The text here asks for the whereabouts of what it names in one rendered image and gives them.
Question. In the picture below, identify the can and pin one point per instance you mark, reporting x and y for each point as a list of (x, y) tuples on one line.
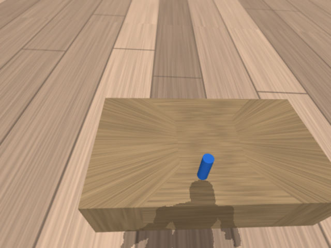
[(205, 166)]

